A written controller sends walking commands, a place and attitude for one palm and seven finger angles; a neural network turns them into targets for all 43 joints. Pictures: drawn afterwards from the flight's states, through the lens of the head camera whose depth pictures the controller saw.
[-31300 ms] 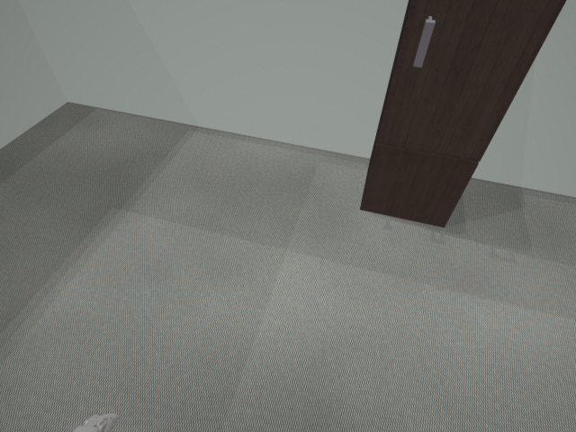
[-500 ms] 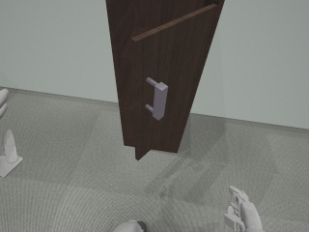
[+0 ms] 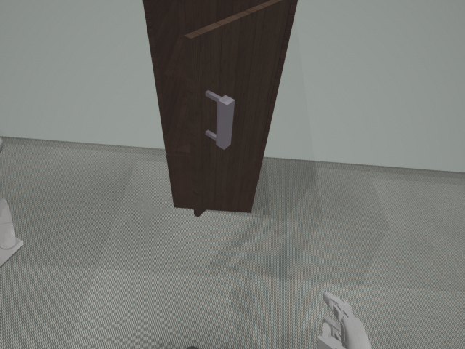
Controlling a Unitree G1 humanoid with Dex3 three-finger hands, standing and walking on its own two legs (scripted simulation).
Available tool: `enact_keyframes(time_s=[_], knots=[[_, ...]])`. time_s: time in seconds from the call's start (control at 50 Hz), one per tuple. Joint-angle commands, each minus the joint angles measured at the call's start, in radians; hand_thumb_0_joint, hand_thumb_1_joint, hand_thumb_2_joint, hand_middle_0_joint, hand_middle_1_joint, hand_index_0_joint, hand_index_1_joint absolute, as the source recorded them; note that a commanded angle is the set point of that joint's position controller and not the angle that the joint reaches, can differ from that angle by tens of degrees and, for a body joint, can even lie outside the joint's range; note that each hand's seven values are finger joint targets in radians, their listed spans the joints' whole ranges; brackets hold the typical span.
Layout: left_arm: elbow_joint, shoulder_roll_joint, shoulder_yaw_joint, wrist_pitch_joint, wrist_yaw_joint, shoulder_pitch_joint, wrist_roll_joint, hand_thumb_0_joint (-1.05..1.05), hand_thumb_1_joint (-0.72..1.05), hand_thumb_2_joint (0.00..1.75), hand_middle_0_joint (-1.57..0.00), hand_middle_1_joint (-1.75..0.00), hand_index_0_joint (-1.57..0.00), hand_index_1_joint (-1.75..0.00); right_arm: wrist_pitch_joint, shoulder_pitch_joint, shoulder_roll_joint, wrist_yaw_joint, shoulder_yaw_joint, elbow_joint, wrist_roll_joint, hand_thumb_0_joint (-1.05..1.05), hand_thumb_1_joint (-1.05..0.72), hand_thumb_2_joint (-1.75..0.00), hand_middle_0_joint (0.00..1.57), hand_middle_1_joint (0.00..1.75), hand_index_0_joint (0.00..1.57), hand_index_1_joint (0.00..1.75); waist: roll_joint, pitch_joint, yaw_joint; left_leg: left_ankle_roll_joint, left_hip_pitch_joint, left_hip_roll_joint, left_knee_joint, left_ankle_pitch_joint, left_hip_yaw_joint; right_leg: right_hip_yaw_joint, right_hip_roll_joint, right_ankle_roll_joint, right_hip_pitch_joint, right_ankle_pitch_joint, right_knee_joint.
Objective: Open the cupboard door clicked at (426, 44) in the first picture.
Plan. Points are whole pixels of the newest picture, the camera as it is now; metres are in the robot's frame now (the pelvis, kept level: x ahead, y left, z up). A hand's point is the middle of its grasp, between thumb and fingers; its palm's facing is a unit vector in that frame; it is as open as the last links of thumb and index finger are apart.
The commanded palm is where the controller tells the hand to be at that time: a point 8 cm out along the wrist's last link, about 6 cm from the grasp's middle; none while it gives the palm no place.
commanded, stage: stop stepping back and stand still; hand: left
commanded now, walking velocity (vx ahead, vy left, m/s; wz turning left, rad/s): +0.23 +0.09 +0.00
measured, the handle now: (217, 119) +0.59 +0.07 +0.06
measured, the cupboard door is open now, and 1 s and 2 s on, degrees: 54 54 54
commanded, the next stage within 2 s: let the arm hang, fingers relaxed in 0.58 s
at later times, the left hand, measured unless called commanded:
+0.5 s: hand (2, 270) +0.17 +0.26 +0.18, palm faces +0.36 -0.77 -0.52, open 7.4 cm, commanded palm +0.10 +0.31 +0.18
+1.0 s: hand out of the picture +0.02 +0.19 -0.17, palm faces +0.01 -0.99 -0.16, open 7.2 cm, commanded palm none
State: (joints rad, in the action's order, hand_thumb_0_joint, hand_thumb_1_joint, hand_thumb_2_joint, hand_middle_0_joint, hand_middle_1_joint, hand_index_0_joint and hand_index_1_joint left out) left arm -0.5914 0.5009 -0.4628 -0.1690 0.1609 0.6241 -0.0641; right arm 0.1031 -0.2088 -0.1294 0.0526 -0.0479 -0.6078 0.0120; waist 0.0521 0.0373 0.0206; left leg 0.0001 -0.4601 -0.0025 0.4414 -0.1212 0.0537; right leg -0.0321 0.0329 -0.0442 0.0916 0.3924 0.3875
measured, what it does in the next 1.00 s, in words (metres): steps on the spot: left foot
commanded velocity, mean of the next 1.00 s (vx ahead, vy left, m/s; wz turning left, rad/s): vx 0.04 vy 0.02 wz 0.00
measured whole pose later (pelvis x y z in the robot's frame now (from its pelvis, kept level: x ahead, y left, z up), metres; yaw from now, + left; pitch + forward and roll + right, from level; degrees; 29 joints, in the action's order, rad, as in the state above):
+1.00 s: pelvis -0.05 +0.01 +0.00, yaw +2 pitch -1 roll +0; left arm 0.86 0.19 0.01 0.04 0.02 0.25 0.02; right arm 0.00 -0.17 -0.25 0.00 -0.01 -0.92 0.02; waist 0.05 -0.07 0.02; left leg 0.03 -0.28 0.04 0.50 -0.21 -0.02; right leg -0.05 0.00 -0.02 0.23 0.27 0.51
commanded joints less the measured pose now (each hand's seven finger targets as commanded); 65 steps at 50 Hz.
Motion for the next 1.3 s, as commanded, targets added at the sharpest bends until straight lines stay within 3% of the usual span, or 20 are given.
enact_keyframes(time_s=[0.0, 0.04, 0.1, 0.18, 0.24, 0.26, 0.3, 0.4, 0.44, 0.5, 0.54, 0.64, 0.66, 0.7, 0.74, 0.82, 0.96, 1.04, 1.18, 1.28], knots=[[-0.137, 0.198, -0.146, -0.053, 0.022, -0.086, -0.022, 0.00, 0.90, 0.90, -0.20, -0.30, -0.20, -0.30, 0.025, 0.082, -0.179, 0.017, 0.065, 0.097, 0.014, 0.00, -0.90, -0.90, 0.20, 0.30, 0.20, 0.30, 0.052, 0.087, -0.006, -0.019, 0.176, -0.031, 0.305, -0.101, -0.046, 0.229, -0.303, -0.134, 0.192, -0.177, -0.209], [-0.053, 0.099, -0.062, -0.024, 0.006, -0.085, -0.011, 0.00, 0.90, 0.90, -0.20, -0.30, -0.20, -0.30, 0.028, 0.085, -0.198, 0.020, 0.089, 0.097, -0.025, 0.00, -0.90, -0.90, 0.20, 0.30, 0.20, 0.30, 0.166, 0.045, -0.009, -0.006, -0.030, -0.015, 0.412, -0.159, -0.070, 0.244, -0.262, -0.100, 0.067, -0.183, -0.155], [-0.017, 0.103, -0.031, -0.045, 0.003, -0.212, 0.018, 0.00, 0.90, 0.90, -0.20, -0.30, -0.20, -0.30, 0.045, 0.118, -0.198, 0.031, 0.073, 0.083, -0.022, 0.00, -0.90, -0.90, 0.20, 0.30, 0.20, 0.30, 0.042, -0.096, -0.011, 0.017, -0.033, -0.042, 0.294, -0.208, -0.035, 0.217, -0.276, -0.093, 0.112, -0.258, -0.129], [-0.040, 0.104, -0.006, -0.071, 0.009, -0.301, 0.034, 0.00, 0.90, 0.90, -0.20, -0.30, -0.20, -0.30, 0.067, 0.086, -0.212, 0.046, 0.082, 0.073, -0.019, 0.00, -0.90, -0.90, 0.20, 0.30, 0.20, 0.30, -0.065, -0.112, -0.007, 0.046, 0.208, -0.023, 0.052, -0.109, -0.001, 0.149, -0.207, -0.039, 0.179, -0.281, -0.030], [-0.124, 0.135, -0.065, -0.093, 0.016, -0.237, 0.036, 0.00, 0.90, 0.90, -0.20, -0.30, -0.20, -0.30, 0.075, 0.041, -0.223, 0.042, 0.085, 0.105, -0.017, 0.00, -0.90, -0.90, 0.20, 0.30, 0.20, 0.30, -0.273, 0.020, -0.007, 0.134, 0.422, -0.151, 0.012, 0.239, -0.216, 0.021, -0.047, 0.054, 0.267, -0.349, 0.253], [-0.171, 0.142, -0.068, -0.103, 0.014, -0.228, 0.036, 0.00, 0.90, 0.90, -0.20, -0.30, -0.20, -0.30, 0.082, 0.028, -0.201, 0.035, 0.076, 0.102, -0.009, 0.00, -0.90, -0.90, 0.20, 0.30, 0.20, 0.30, -0.338, 0.056, -0.002, 0.158, 0.462, -0.199, -0.033, 0.373, -0.314, -0.016, -0.021, 0.053, 0.316, -0.108, 0.340], [-0.167, 0.128, -0.065, -0.101, 0.007, -0.200, 0.035, 0.00, 0.90, 0.90, -0.20, -0.30, -0.20, -0.30, 0.101, 0.043, -0.196, 0.024, 0.082, 0.093, 0.003, 0.00, -0.90, -0.90, 0.20, 0.30, 0.20, 0.30, -0.255, 0.034, -0.014, 0.171, 0.347, -0.272, -0.130, 0.222, -0.372, 0.027, -0.027, 0.053, 0.285, 0.149, 0.428], [-0.087, 0.094, -0.100, -0.080, 0.011, 0.008, 0.018, 0.00, 0.90, 0.90, -0.20, -0.30, -0.20, -0.30, 0.091, 0.062, -0.198, 0.014, 0.078, 0.123, -0.020, 0.00, -0.90, -0.90, 0.20, 0.30, 0.20, 0.30, -0.211, 0.046, -0.019, 0.076, 0.120, -0.158, -0.107, -0.083, -0.124, -0.043, -0.032, 0.053, 0.007, -0.100, 0.095], [-0.046, 0.091, -0.105, -0.087, 0.005, 0.013, 0.017, 0.00, 0.90, 0.90, -0.20, -0.30, -0.20, -0.30, 0.072, 0.073, -0.195, 0.013, 0.080, 0.132, -0.018, 0.00, -0.90, -0.90, 0.20, 0.30, 0.20, 0.30, -0.121, 0.006, -0.008, 0.034, 0.048, -0.090, -0.037, -0.222, -0.081, 0.073, -0.079, 0.021, 0.005, -0.137, -0.024], [-0.003, 0.078, -0.087, -0.077, 0.002, -0.016, 0.008, 0.00, 0.90, 0.90, -0.20, -0.30, -0.20, -0.30, 0.047, 0.061, -0.189, 0.011, 0.092, 0.118, -0.018, 0.00, -0.90, -0.90, 0.20, 0.30, 0.20, 0.30, 0.074, -0.035, 0.000, -0.002, 0.112, -0.021, 0.192, -0.227, -0.073, 0.336, -0.241, -0.061, 0.219, 0.123, -0.206], [0.015, 0.072, -0.064, -0.075, 0.006, -0.075, 0.015, 0.00, 0.90, 0.90, -0.20, -0.30, -0.20, -0.30, 0.040, 0.062, -0.190, 0.016, 0.087, 0.103, -0.017, 0.00, -0.90, -0.90, 0.20, 0.30, 0.20, 0.30, 0.116, -0.043, 0.001, 0.002, 0.127, -0.025, 0.266, -0.207, -0.082, 0.315, -0.272, -0.079, 0.234, 0.031, -0.204], [-0.016, 0.064, -0.012, -0.083, 0.008, -0.230, 0.037, 0.00, 0.90, 0.90, -0.20, -0.30, -0.20, -0.30, 0.067, 0.083, -0.209, 0.044, 0.078, 0.096, -0.016, 0.00, -0.90, -0.90, 0.20, 0.30, 0.20, 0.30, -0.098, 0.014, -0.018, 0.038, 0.275, -0.082, -0.061, 0.065, -0.143, 0.090, -0.083, 0.038, 0.114, -0.258, -0.005], [0.721, -0.111, 0.369, 0.061, -0.136, -0.194, 0.111, 0.00, 0.90, 0.90, -0.20, -0.30, -0.20, -0.30, 0.097, 0.115, -0.406, -0.055, 0.141, -0.116, 0.002, 0.00, -0.90, -0.90, 0.20, 0.30, 0.20, 0.30, -0.140, -0.048, 0.009, 0.066, 0.133, -0.139, 0.090, 0.305, -0.246, 0.017, -0.132, 0.024, 0.221, -0.402, 0.193], [0.756, -0.156, 0.341, 0.158, -0.150, -0.181, 0.099, 0.00, 0.90, 0.90, -0.20, -0.30, -0.20, -0.30, 0.017, 0.019, -0.321, -0.047, 0.127, -0.121, -0.004, 0.00, -0.90, -0.90, 0.20, 0.30, 0.20, 0.30, -0.156, 0.019, -0.013, 0.088, 0.179, -0.134, 0.038, 0.501, -0.208, 0.016, -0.087, 0.027, 0.148, -0.290, 0.214], [0.845, -0.156, 0.355, 0.157, -0.151, -0.245, 0.098, 0.00, 0.90, 0.90, -0.20, -0.30, -0.20, -0.30, -0.011, 0.043, -0.307, -0.044, 0.106, -0.115, 0.010, 0.00, -0.90, -0.90, 0.20, 0.30, 0.20, 0.30, -0.085, 0.050, -0.025, 0.127, 0.130, -0.174, -0.005, 0.387, -0.293, 0.027, -0.064, 0.024, 0.131, -0.115, 0.239], [1.090, -0.070, 0.367, 0.144, -0.152, -0.330, 0.100, 0.00, 0.90, 0.90, -0.20, -0.30, -0.20, -0.30, -0.043, 0.072, -0.315, -0.045, 0.100, -0.148, 0.009, 0.00, -0.90, -0.90, 0.20, 0.30, 0.20, 0.30, 0.110, 0.118, -0.029, 0.068, 0.173, -0.087, 0.039, 0.239, -0.210, 0.100, -0.131, -0.005, 0.025, -0.367, 0.109], [1.429, -0.123, 0.433, 0.164, -0.144, -0.368, 0.078, 0.00, 0.90, 0.90, -0.20, -0.30, -0.20, -0.30, -0.091, 0.070, -0.226, -0.041, 0.057, -0.279, 0.010, 0.00, -0.90, -0.90, 0.20, 0.30, 0.20, 0.30, -0.227, 0.011, -0.022, 0.038, 0.207, -0.064, -0.075, -0.002, -0.192, 0.111, -0.129, 0.001, 0.062, -0.179, -0.003], [1.539, -0.146, 0.431, 0.165, -0.144, -0.349, 0.076, 0.00, 0.90, 0.90, -0.20, -0.30, -0.20, -0.30, -0.103, 0.029, -0.215, -0.033, 0.059, -0.336, 0.011, 0.00, -0.90, -0.90, 0.20, 0.30, 0.20, 0.30, -0.246, -0.032, -0.021, 0.037, 0.197, -0.068, -0.107, -0.107, -0.206, 0.096, -0.125, -0.008, 0.066, -0.133, -0.046], [1.649, -0.159, 0.439, 0.160, -0.143, -0.345, 0.075, 0.00, 0.90, 0.90, -0.20, -0.30, -0.20, -0.30, -0.108, -0.040, -0.215, -0.028, 0.069, -0.413, 0.006, 0.00, -0.90, -0.90, 0.20, 0.30, 0.20, 0.30, -0.040, -0.101, -0.015, 0.044, 0.213, -0.075, -0.126, -0.154, -0.207, 0.093, -0.126, -0.011, 0.120, -0.065, -0.090], [1.684, -0.171, 0.441, 0.157, -0.137, -0.330, 0.071, 0.00, 0.90, 0.90, -0.20, -0.30, -0.20, -0.30, -0.108, -0.073, -0.188, -0.027, 0.064, -0.458, 0.005, 0.00, -0.90, -0.90, 0.20, 0.30, 0.20, 0.30, -0.010, -0.085, -0.012, 0.042, 0.253, -0.070, -0.108, -0.104, -0.179, 0.101, -0.134, -0.011, 0.134, -0.055, -0.100]])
